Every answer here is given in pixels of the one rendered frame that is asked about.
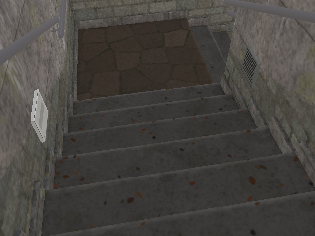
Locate stairs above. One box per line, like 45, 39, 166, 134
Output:
190, 25, 231, 83
41, 83, 315, 236

